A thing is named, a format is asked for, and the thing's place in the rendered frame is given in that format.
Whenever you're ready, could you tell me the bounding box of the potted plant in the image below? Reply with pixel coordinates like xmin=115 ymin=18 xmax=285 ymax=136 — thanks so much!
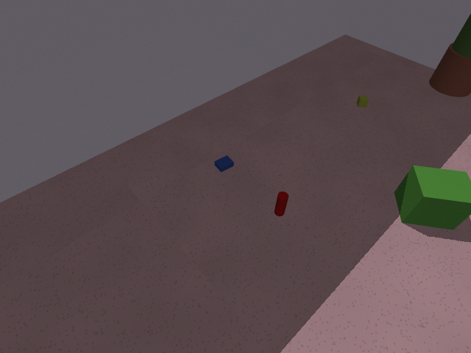
xmin=429 ymin=14 xmax=471 ymax=97

